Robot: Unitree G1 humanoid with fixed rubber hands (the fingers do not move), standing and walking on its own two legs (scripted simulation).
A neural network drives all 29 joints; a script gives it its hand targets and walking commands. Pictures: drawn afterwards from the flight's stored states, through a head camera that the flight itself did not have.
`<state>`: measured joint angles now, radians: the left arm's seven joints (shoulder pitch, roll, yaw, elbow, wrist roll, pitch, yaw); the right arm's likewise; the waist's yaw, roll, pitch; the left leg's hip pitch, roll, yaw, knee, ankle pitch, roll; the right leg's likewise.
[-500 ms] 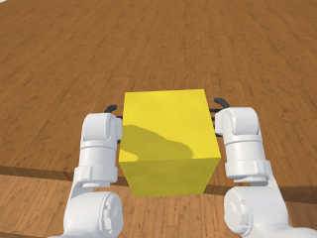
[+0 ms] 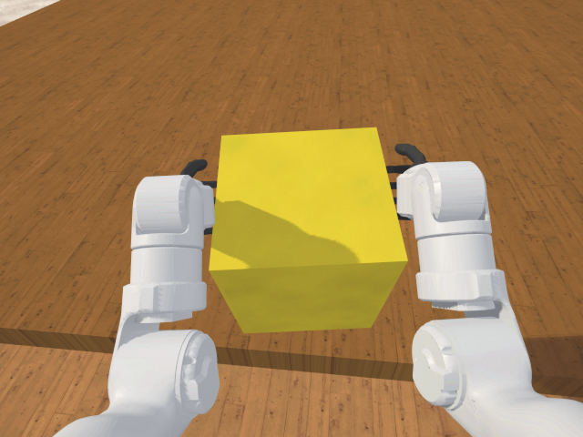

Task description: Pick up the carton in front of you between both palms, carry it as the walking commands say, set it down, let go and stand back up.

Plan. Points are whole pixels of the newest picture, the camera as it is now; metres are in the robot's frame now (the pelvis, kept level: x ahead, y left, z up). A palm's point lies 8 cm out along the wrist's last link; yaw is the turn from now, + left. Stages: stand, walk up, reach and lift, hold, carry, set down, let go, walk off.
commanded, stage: carry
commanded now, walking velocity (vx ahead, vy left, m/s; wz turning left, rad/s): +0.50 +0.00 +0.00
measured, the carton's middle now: (303, 240) +0.39 +0.01 +0.08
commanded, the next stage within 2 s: none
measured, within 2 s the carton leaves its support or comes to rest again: neither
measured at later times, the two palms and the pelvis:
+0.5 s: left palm (245, 126) +0.64 +0.11 +0.14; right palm (401, 123) +0.59 -0.17 +0.16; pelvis +0.22 +0.02 +0.01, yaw -1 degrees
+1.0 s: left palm out of the picture +1.02 +0.17 +0.38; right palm out of the picture +1.00 -0.12 +0.36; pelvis +0.60 +0.04 +0.19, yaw +0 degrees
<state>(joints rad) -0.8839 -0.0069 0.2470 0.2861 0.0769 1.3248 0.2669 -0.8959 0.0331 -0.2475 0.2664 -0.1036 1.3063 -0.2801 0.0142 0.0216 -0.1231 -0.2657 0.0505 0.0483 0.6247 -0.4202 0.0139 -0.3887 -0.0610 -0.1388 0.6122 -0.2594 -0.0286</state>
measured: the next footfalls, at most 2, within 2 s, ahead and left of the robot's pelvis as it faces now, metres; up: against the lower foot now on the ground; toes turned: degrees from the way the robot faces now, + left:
left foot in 0.20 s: +0.07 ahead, +0.11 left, +0.00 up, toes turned -2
right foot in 0.54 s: +0.37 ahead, -0.06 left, +0.12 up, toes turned -7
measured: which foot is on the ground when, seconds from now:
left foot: down 0.00-0.00, up 0.02-0.18, down 0.20-0.56, up 0.58-0.86, down 0.88-1.00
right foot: down 0.00-0.28, up 0.30-0.52, down 0.54-0.88, up 0.90-1.00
